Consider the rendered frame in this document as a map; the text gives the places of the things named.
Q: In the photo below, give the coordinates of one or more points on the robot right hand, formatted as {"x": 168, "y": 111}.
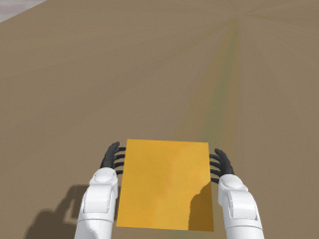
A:
{"x": 224, "y": 165}

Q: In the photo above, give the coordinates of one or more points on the robot left forearm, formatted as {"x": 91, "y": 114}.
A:
{"x": 97, "y": 211}

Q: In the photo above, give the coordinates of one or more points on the carton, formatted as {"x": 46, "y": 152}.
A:
{"x": 166, "y": 184}

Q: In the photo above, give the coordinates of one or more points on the robot left hand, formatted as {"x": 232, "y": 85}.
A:
{"x": 110, "y": 157}

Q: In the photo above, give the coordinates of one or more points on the robot right forearm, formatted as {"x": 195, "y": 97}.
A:
{"x": 240, "y": 213}

